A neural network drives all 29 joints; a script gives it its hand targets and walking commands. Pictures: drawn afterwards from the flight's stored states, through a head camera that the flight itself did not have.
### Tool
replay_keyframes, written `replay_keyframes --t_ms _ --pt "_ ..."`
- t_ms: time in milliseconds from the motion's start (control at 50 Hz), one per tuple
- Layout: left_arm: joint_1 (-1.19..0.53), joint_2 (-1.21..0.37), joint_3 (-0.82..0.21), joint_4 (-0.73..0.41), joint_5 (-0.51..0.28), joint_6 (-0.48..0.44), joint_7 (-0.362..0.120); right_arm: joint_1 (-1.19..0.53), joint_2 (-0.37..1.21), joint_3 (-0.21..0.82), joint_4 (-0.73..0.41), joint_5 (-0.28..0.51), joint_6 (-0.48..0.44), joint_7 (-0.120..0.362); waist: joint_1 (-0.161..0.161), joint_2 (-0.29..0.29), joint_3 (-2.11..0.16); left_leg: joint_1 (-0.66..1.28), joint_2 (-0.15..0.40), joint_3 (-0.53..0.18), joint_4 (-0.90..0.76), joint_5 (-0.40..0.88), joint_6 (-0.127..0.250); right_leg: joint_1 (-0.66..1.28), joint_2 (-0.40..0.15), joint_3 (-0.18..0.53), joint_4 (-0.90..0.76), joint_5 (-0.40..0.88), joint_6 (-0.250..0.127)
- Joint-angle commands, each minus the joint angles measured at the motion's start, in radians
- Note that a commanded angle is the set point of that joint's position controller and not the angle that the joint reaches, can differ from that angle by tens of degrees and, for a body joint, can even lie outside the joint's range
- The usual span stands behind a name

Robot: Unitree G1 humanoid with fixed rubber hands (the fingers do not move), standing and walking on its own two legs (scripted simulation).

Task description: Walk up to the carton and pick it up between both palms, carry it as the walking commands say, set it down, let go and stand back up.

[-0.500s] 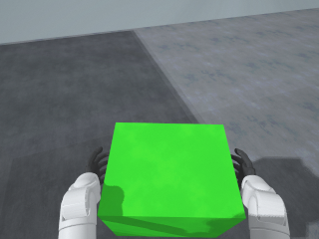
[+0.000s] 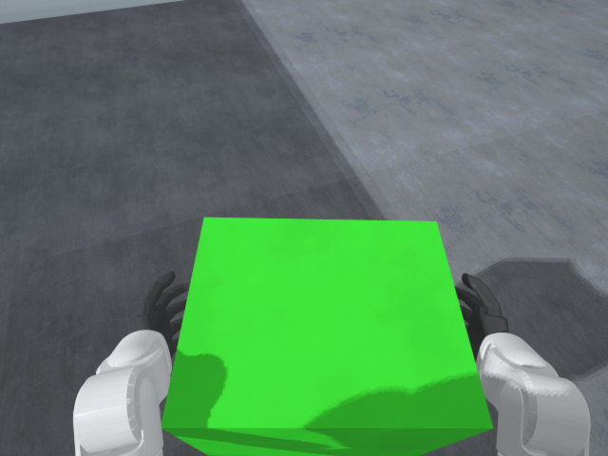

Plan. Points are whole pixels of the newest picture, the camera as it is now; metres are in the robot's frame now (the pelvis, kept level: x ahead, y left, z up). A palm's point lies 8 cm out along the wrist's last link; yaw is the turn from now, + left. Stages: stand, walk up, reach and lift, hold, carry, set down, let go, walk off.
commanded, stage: carry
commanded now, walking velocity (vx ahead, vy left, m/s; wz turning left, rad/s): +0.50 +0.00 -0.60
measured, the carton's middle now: (317, 344) +0.26 +0.01 +0.00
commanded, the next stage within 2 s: none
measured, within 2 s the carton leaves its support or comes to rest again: neither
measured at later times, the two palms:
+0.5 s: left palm (246, 179) +0.50 +0.12 +0.06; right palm (490, 221) +0.42 -0.25 +0.06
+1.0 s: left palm (331, 79) +0.81 -0.03 +0.05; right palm (513, 136) +0.64 -0.36 +0.05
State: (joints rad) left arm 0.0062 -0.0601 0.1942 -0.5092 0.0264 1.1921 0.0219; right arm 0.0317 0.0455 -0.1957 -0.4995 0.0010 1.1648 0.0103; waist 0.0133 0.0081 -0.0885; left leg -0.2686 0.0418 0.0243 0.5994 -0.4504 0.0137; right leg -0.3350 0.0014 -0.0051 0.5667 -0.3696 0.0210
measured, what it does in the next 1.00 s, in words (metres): walks ahead, turning right: left foot, then right foot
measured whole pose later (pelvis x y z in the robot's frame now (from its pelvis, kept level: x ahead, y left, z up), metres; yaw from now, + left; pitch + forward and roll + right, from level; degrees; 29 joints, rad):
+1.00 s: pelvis +0.52 -0.09 -0.02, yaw -29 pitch +5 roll +0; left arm 0.06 -0.08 0.22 -0.55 -0.01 1.15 0.01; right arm 0.09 0.08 -0.19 -0.55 0.01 1.13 0.01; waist 0.02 0.01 -0.06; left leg -0.08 0.12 0.27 0.72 -0.53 -0.03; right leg -0.56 0.03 -0.05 0.75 -0.29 -0.06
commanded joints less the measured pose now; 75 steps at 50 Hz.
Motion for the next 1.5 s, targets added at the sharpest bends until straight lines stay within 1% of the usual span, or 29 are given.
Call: replay_keyframes --t_ms 0,40,60,100,140,160,180,200,260,380,400,420,440,480,620,640,660,680,720,940,960,980,1000,1020,1180,1200,1240,1300,1480 --pt "-0.431 -0.795 -0.837 -0.304 -0.349 -0.033 -0.075 -0.43 0.746 0.78 -0.366 0.29 -0.016 0.038 -0.003 0.144 -0.388 0.338 0.152 0.135 0.174 1.11 -0.021 0.13 0.037 -0.018 -0.057 0.247 -0.153" --pt "-0.402 -0.785 -0.827 -0.289 -0.349 -0.039 -0.08 -0.437 0.75 0.789 -0.374 0.28 -0.02 0.037 0.031 -0.119 -0.361 -0.152 0.041 0.185 0.327 0.638 -0.071 0.539 -0.093 0.231 -0.082 0.716 -0.223" --pt "-0.423 -0.775 -0.833 -0.293 -0.348 -0.04 -0.08 -0.416 0.762 0.792 -0.356 0.275 -0.016 0.041 0.021 -0.304 -0.307 -0.413 -0.065 0.175 0.347 0.019 -0.081 0.684 -0.21 0.426 -0.108 0.994 -0.284" --pt "-0.416 -0.776 -0.844 -0.287 -0.347 -0.034 -0.08 -0.401 0.756 0.781 -0.343 0.276 -0.022 0.04 0.03 -0.242 -0.214 -0.596 -0.049 0.041 0.22 -0.281 -0.055 0.729 -0.29 0.541 -0.088 1.017 -0.314" --pt "-0.409 -0.765 -0.839 -0.297 -0.342 -0.038 -0.084 -0.334 0.774 0.804 -0.347 0.289 -0.028 0.041 -0.049 -0.154 -0.275 -0.008 -0.021 0.005 -0.208 -0.001 -0.018 0.306 -0.182 0.277 0.188 1.076 -0.182" --pt "-0.398 -0.766 -0.835 -0.307 -0.336 -0.05 -0.086 -0.378 0.793 0.824 -0.374 0.306 -0.04 0.045 -0.071 0.004 -0.387 0.476 0.089 0.007 -0.336 0.354 -0.014 -0.02 -0.072 0.043 0.427 0.741 -0.086" --pt "-0.393 -0.757 -0.862 -0.323 -0.329 -0.049 -0.083 -0.342 0.778 0.81 -0.327 0.291 -0.041 0.042 -0.046 0.287 -0.323 0.749 0.348 -0.271 -0.253 0.844 0.076 -0.49 0.051 -0.06 0.582 -0.093 -0.042" --pt "-0.453 -0.762 -0.89 -0.33 -0.351 -0.053 -0.097 -0.355 0.789 0.813 -0.322 0.285 -0.044 0.041 -0.055 0.272 -0.299 0.776 0.406 -0.27 -0.145 1.101 0.133 -0.572 0.006 -0.066 0.642 -0.216 -0.057" --pt "-0.427 -0.767 -0.852 -0.296 -0.356 -0.058 -0.103 -0.377 0.774 0.842 -0.35 0.285 -0.044 0.034 -0.059 0.079 -0.196 0.728 0.389 -0.174 -0.147 0.995 0.123 -0.676 -0.06 -0.069 0.569 -0.159 -0.05" --pt "-0.375 -0.768 -0.845 -0.267 -0.341 -0.063 -0.092 -0.396 0.72 0.816 -0.349 0.286 -0.05 0.049 0.036 0.163 -0.247 0.273 0.188 0.252 0.285 1.449 -0.027 0.159 0.159 -0.261 -0.047 0.197 -0.1" --pt "-0.341 -0.756 -0.825 -0.248 -0.328 -0.06 -0.088 -0.411 0.678 0.795 -0.335 0.279 -0.041 0.05 0.079 0.051 -0.273 0.026 0.164 0.214 0.534 1.172 -0.057 0.382 0.079 -0.043 -0.068 0.266 -0.168" --pt "-0.347 -0.724 -0.817 -0.214 -0.322 -0.056 -0.087 -0.401 0.662 0.806 -0.332 0.263 -0.034 0.05 0.033 -0.34 -0.264 -0.342 -0.071 0.183 0.818 0.287 -0.104 0.548 -0.231 0.559 -0.167 0.736 -0.367" --pt "-0.356 -0.739 -0.825 -0.202 -0.336 -0.05 -0.086 -0.373 0.7 0.804 -0.286 0.253 -0.032 0.05 0.015 -0.322 -0.288 -0.48 -0.114 0.033 0.874 -0.153 -0.072 0.651 -0.259 0.744 -0.163 1.023 -0.423" --pt "-0.362 -0.735 -0.814 -0.204 -0.307 -0.05 -0.089 -0.381 0.738 0.802 -0.253 0.271 -0.04 0.059 0.013 -0.125 -0.258 -0.471 0.006 -0.083 0.703 -0.111 -0.05 0.537 -0.275 0.628 -0.156 0.834 -0.356" --pt "-0.368 -0.728 -0.829 -0.244 -0.316 -0.064 -0.101 -0.395 0.774 0.832 -0.285 0.267 -0.056 0.053 -0.03 -0.224 -0.195 0.129 -0.059 0.185 -0.171 0.183 -0.091 0.023 -0.117 0.21 -0.131 0.433 -0.174" --pt "-0.358 -0.713 -0.833 -0.249 -0.302 -0.062 -0.097 -0.384 0.756 0.834 -0.29 0.273 -0.058 0.053 -0.052 -0.125 -0.249 0.389 0.028 0.097 -0.22 0.216 -0.067 -0.154 -0.055 0.146 0.04 0.384 -0.128" --pt "-0.363 -0.722 -0.838 -0.272 -0.291 -0.053 -0.092 -0.38 0.729 0.82 -0.294 0.269 -0.056 0.051 -0.062 0.261 -0.317 0.604 0.364 -0.302 -0.331 0.271 0.032 -0.398 0.065 0.009 0.364 0.057 -0.069" --pt "-0.387 -0.714 -0.847 -0.275 -0.302 -0.051 -0.099 -0.36 0.73 0.819 -0.278 0.261 -0.052 0.046 -0.05 0.343 -0.312 0.64 0.532 -0.458 -0.266 0.607 0.146 -0.503 0.033 -0.034 0.589 -0.208 -0.045" --pt "-0.375 -0.725 -0.835 -0.251 -0.32 -0.056 -0.102 -0.334 0.753 0.834 -0.277 0.251 -0.045 0.038 -0.046 0.07 -0.247 0.616 0.453 -0.264 -0.193 0.817 0.125 -0.543 -0.044 0.004 0.653 -0.103 -0.045" --pt "-0.38 -0.77 -0.862 -0.283 -0.345 -0.065 -0.094 -0.39 0.734 0.836 -0.334 0.282 -0.053 0.053 0.004 0.203 -0.242 0.395 0.255 0.294 0.124 1.272 -0.031 -0.01 0.11 -0.239 0.012 0.181 -0.115" --pt "-0.348 -0.761 -0.85 -0.245 -0.33 -0.058 -0.096 -0.414 0.704 0.825 -0.327 0.275 -0.047 0.054 0.044 0.127 -0.254 0.243 0.231 0.299 0.335 1.218 -0.055 0.182 0.125 -0.155 -0.061 0.225 -0.157" --pt "-0.339 -0.73 -0.835 -0.24 -0.324 -0.058 -0.092 -0.425 0.683 0.823 -0.325 0.268 -0.036 0.052 0.05 -0.137 -0.296 -0.071 0.121 0.276 0.63 0.863 -0.118 0.407 -0.078 0.265 -0.093 0.502 -0.276" --pt "-0.339 -0.727 -0.837 -0.212 -0.335 -0.05 -0.094 -0.378 0.691 0.819 -0.295 0.239 -0.03 0.05 0.007 -0.384 -0.308 -0.405 -0.084 0.166 0.794 -0.057 -0.131 0.605 -0.222 0.661 -0.158 0.812 -0.41" --pt "-0.333 -0.736 -0.847 -0.213 -0.338 -0.053 -0.091 -0.348 0.72 0.815 -0.273 0.253 -0.037 0.055 0.01 -0.274 -0.353 -0.485 -0.084 0.036 0.75 -0.181 -0.095 0.711 -0.244 0.705 -0.118 1.053 -0.423" --pt "-0.39 -0.748 -0.876 -0.316 -0.337 -0.076 -0.101 -0.369 0.799 0.854 -0.313 0.285 -0.066 0.056 -0.032 -0.184 -0.241 0.145 -0.042 0.161 -0.202 0.135 -0.096 0.029 -0.112 0.278 -0.131 0.471 -0.198" --pt "-0.383 -0.737 -0.871 -0.296 -0.323 -0.07 -0.098 -0.362 0.801 0.859 -0.306 0.289 -0.064 0.054 -0.052 -0.14 -0.285 0.406 0.047 0.104 -0.255 0.214 -0.076 -0.161 -0.04 0.186 0.013 0.371 -0.151" --pt "-0.356 -0.72 -0.872 -0.292 -0.307 -0.048 -0.098 -0.342 0.737 0.838 -0.31 0.273 -0.057 0.041 -0.045 0.369 -0.336 0.672 0.589 -0.402 -0.291 0.64 0.133 -0.548 0.026 -0.033 0.554 -0.223 -0.06" --pt "-0.372 -0.723 -0.852 -0.259 -0.323 -0.052 -0.103 -0.337 0.751 0.844 -0.302 0.261 -0.047 0.038 -0.048 0.076 -0.23 0.657 0.454 -0.107 -0.219 0.789 0.08 -0.588 -0.066 -0.001 0.533 -0.06 -0.051" --pt "-0.373 -0.758 -0.878 -0.292 -0.355 -0.058 -0.099 -0.39 0.725 0.839 -0.349 0.287 -0.055 0.05 0.004 0.223 -0.269 0.433 0.265 0.317 0.176 1.298 -0.043 0.004 0.131 -0.233 -0.013 0.176 -0.126"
